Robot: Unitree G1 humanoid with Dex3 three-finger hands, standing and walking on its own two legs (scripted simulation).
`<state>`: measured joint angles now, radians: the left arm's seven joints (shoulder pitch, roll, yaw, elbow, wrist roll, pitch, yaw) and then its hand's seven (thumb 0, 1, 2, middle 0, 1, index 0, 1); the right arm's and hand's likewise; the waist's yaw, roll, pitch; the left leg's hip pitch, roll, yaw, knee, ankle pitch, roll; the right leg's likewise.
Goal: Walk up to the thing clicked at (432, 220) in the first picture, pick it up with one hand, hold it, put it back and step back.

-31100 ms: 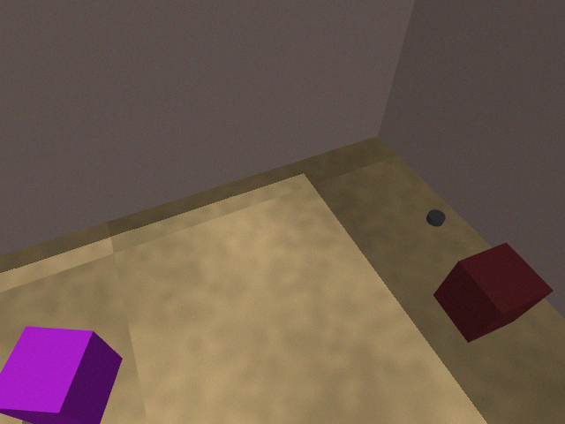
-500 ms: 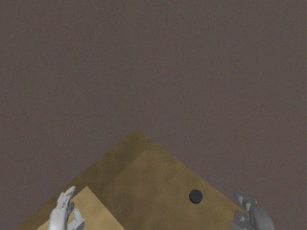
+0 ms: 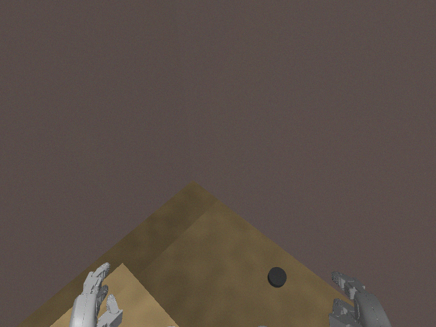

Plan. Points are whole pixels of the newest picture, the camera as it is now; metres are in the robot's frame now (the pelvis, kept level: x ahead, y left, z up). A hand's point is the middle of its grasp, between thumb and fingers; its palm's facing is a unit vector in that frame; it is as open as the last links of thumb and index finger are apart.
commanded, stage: home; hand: right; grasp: from above
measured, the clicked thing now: (276, 277) +0.44 -0.24 -0.70
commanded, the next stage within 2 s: stand in 0.70 s
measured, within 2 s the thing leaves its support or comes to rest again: neither
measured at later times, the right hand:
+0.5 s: hand (329, 316) +0.17 -0.18 -0.04, palm faces +0.04 +0.98 -0.21, open 7.4 cm
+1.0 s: hand out of the picture +0.15 -0.22 -0.09, palm faces +0.01 +0.94 -0.34, open 7.4 cm
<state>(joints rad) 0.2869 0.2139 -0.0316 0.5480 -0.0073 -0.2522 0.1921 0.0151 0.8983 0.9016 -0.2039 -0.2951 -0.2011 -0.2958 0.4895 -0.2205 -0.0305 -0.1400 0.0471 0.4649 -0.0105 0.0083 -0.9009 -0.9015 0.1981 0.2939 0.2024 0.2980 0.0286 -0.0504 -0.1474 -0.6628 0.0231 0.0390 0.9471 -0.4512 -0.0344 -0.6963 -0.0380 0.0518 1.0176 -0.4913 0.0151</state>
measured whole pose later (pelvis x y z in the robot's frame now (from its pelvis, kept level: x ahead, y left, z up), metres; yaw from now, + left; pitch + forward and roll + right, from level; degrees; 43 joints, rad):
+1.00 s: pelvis -0.01 +0.00 +0.02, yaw +0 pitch +2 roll +0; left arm 0.18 0.28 0.02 0.80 0.06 -0.06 0.02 0.01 0.90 0.90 -0.21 -0.30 -0.20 -0.30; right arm 0.23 -0.29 -0.03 0.52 -0.05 0.10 -0.02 0.01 -0.90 -0.90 0.20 0.30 0.21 0.30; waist -0.03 0.01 0.03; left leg -0.46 0.06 0.00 0.85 -0.41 -0.04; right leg -0.46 0.00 0.01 0.85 -0.42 0.00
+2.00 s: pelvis +0.00 +0.01 +0.07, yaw -1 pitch -4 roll +0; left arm 0.15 0.32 0.02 1.13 0.02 0.00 0.01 0.01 0.90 0.90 -0.20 -0.29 -0.20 -0.30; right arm 0.14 -0.31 -0.03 1.15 -0.03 0.00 -0.01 0.00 -0.90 -0.90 0.20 0.30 0.21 0.30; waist -0.01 -0.02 0.07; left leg -0.12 0.04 0.04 0.37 -0.18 -0.03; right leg -0.13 -0.02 0.03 0.38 -0.19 0.02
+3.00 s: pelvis +0.02 +0.01 +0.07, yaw +0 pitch -2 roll +0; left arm 0.10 0.34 0.00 1.14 0.02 -0.01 0.01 0.01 0.90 0.90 -0.20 -0.29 -0.20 -0.30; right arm 0.09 -0.32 -0.03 1.15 -0.02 -0.01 0.00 0.00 -0.90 -0.90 0.20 0.30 0.21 0.30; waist -0.01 -0.02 0.06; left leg -0.10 0.04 0.03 0.33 -0.19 -0.03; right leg -0.10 -0.02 0.02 0.33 -0.19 0.03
